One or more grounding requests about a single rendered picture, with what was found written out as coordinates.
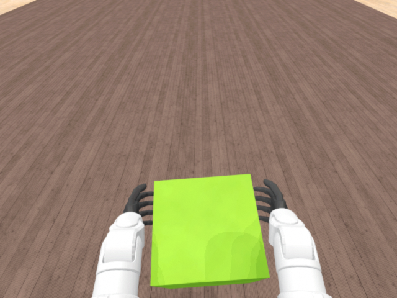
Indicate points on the left robot forearm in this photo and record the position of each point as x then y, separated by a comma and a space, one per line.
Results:
119, 265

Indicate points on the right robot forearm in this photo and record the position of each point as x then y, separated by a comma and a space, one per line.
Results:
296, 258

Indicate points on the right robot hand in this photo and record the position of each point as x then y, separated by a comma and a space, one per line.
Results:
275, 201

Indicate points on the left robot hand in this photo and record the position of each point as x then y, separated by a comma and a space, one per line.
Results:
133, 204

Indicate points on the carton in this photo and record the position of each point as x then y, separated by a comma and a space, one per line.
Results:
206, 232

